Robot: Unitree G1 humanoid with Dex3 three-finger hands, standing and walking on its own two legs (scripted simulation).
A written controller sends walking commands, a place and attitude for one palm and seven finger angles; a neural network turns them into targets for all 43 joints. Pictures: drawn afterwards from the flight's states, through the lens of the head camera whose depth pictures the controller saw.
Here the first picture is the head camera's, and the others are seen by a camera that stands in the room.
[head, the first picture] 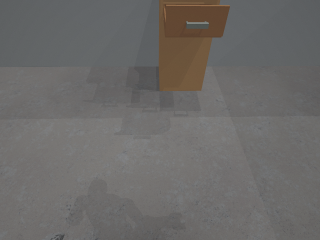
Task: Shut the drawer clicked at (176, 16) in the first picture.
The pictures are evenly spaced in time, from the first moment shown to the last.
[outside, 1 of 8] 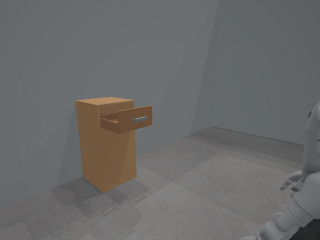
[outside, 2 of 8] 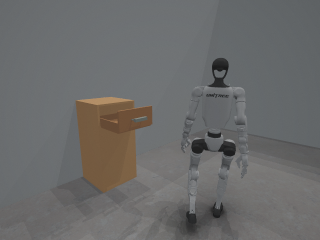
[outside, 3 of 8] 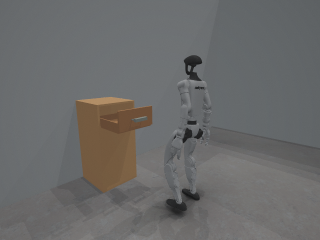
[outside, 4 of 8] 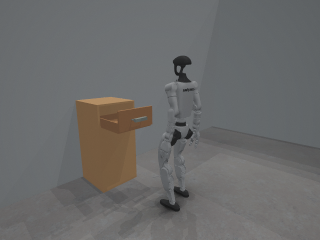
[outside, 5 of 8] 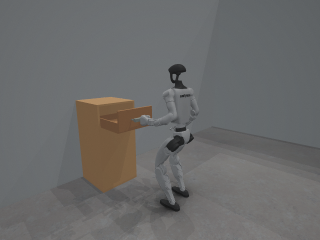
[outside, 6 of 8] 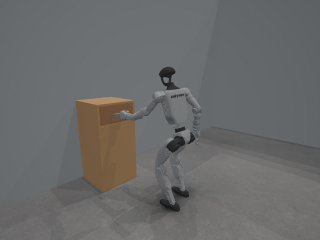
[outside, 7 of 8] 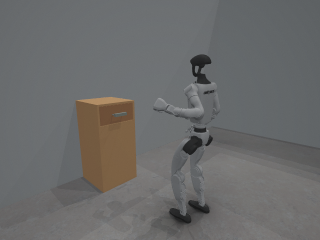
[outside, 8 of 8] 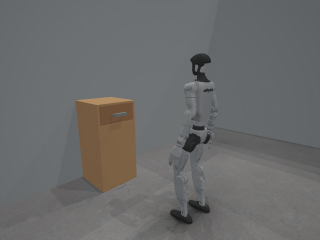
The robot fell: no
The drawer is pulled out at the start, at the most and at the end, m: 0.30 0.30 0.00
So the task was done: yes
